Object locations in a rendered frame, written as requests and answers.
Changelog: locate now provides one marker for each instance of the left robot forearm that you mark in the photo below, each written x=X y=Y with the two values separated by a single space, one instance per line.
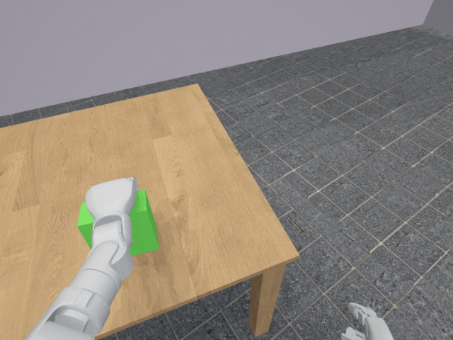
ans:
x=85 y=304

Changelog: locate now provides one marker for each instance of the sponge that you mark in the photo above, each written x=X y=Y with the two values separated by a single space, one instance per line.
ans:
x=144 y=231

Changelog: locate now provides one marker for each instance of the robot right hand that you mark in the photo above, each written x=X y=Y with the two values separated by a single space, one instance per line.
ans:
x=375 y=328

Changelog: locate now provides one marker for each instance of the robot left hand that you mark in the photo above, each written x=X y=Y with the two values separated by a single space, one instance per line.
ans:
x=117 y=195

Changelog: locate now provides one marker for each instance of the robot left upper arm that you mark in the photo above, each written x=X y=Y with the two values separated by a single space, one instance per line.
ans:
x=54 y=331

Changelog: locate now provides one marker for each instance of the table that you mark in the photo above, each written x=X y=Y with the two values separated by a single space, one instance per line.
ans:
x=215 y=227

